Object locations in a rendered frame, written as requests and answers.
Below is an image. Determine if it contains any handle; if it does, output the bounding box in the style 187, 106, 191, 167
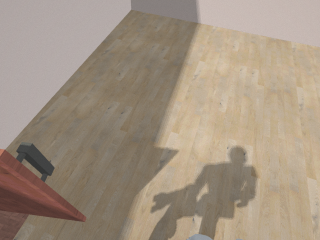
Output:
16, 142, 55, 182

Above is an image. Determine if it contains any cupboard door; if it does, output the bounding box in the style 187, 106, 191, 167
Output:
0, 149, 87, 222

